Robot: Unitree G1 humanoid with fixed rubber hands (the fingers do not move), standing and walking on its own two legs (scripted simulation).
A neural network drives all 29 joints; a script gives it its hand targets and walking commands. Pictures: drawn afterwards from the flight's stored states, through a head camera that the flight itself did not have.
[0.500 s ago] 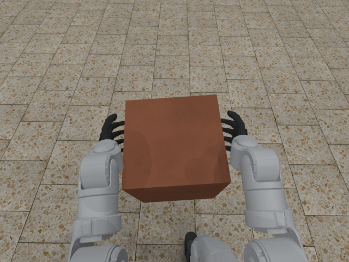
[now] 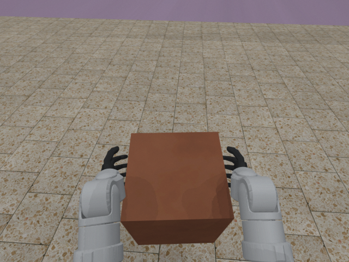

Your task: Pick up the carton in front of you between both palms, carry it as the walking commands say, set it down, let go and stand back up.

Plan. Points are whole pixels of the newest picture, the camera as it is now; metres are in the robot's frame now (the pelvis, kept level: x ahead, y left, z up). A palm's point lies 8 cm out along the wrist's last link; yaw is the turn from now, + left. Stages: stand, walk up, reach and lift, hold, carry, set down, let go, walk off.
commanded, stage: carry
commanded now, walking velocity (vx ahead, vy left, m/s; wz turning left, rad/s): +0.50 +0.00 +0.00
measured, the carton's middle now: (175, 192) +0.30 +0.00 -0.02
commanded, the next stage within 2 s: none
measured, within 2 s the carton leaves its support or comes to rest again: neither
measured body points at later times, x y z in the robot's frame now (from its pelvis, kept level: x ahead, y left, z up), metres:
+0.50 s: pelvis +0.28 -0.05 +0.00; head +0.28 -0.06 +0.45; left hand +0.57 +0.11 +0.07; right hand +0.58 -0.18 +0.06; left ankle +0.17 +0.07 -0.65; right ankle +0.34 -0.12 -0.73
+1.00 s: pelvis +0.59 +0.01 +0.01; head +0.60 +0.03 +0.46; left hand +0.88 +0.16 +0.06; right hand +0.88 -0.13 +0.06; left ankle +0.62 +0.09 -0.73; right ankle +0.51 -0.12 -0.65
